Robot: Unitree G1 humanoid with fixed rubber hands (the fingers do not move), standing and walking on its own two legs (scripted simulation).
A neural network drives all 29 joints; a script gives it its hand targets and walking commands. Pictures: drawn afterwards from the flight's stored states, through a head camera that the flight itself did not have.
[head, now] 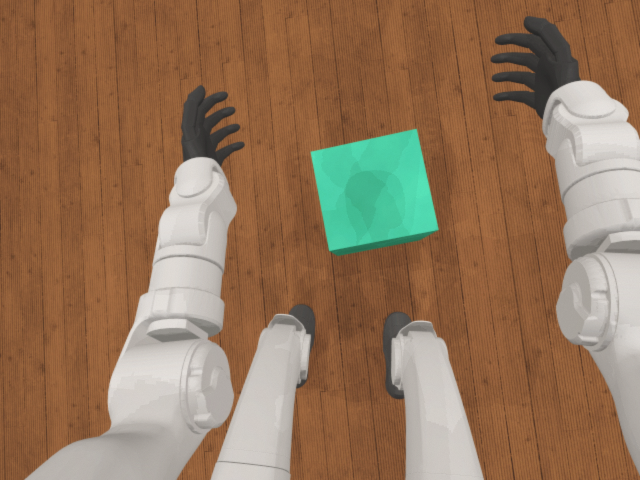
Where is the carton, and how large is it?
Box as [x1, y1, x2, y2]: [311, 129, 438, 255]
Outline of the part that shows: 416,129 311,152 326,236 330,251 339,255 418,240 438,229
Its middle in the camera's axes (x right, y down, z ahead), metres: +0.11 -0.08 +0.86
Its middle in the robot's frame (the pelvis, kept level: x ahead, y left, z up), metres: +0.49 -0.02 -0.52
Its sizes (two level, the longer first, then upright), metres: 0.210 0.200 0.250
